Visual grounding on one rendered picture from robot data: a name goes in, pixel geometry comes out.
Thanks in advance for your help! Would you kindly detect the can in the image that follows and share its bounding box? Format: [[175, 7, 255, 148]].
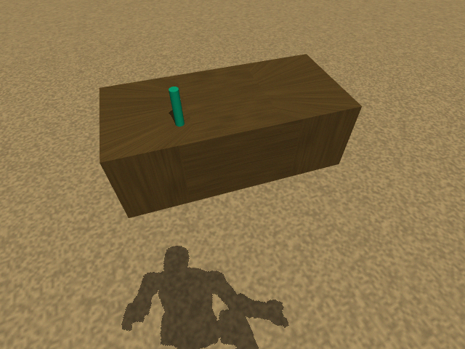
[[169, 87, 185, 127]]

